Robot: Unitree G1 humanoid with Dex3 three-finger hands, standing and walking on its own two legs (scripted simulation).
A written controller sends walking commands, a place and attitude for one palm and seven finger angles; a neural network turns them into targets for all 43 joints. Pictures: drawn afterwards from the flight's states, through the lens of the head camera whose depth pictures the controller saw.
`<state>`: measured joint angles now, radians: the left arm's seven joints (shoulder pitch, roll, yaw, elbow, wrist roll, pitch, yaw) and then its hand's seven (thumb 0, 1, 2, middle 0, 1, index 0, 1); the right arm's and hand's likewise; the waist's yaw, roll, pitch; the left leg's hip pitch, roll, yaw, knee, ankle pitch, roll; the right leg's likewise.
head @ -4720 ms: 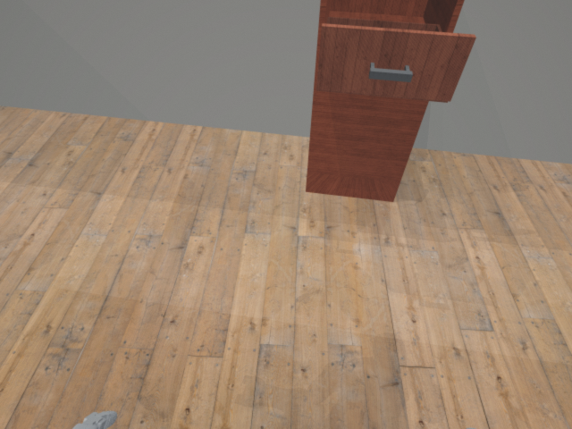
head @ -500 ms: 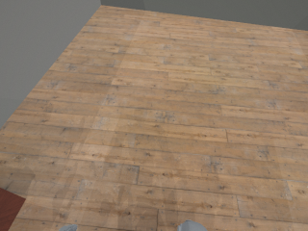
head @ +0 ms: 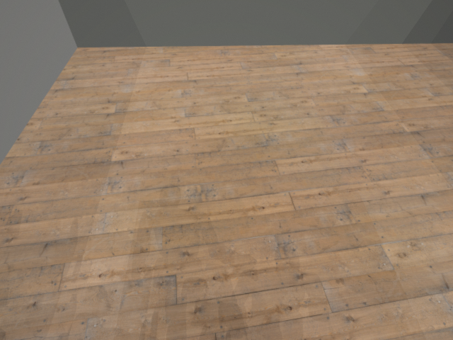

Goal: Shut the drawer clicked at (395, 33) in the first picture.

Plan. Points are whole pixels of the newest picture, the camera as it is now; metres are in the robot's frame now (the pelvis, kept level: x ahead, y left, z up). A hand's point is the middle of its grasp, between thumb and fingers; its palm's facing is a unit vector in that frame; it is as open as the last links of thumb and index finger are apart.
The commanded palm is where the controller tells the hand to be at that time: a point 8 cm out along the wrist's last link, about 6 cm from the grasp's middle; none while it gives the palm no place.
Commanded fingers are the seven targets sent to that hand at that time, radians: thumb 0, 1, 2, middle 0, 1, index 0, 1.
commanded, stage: walk to a spot facing it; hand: left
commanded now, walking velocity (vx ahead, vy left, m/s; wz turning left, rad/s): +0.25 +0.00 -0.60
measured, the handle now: out of the picture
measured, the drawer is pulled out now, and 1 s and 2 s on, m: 0.29 0.29 0.29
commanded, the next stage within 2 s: turn to face it in 0.56 s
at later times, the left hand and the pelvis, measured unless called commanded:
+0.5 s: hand (179, 287) +0.26 +0.13 -0.18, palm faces -0.36 -0.91 -0.23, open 7.4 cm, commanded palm none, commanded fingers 0.00 0.90 0.90 -0.20 -0.30 -0.20 -0.30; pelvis +0.09 -0.02 -0.02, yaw -21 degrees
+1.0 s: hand (199, 258) +0.33 +0.10 -0.18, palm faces -0.32 -0.94 -0.16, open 7.3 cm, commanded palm none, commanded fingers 0.00 0.90 0.90 -0.20 -0.30 -0.20 -0.30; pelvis +0.20 -0.04 -0.01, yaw -22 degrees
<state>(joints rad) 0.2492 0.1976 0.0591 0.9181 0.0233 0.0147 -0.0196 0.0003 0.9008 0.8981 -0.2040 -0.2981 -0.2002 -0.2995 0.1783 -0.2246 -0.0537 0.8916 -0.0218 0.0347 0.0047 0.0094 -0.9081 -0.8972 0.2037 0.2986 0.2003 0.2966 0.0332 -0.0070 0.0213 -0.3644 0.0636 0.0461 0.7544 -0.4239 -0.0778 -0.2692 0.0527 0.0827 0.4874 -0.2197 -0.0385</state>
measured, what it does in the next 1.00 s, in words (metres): walks ahead, turning right: left foot, then right foot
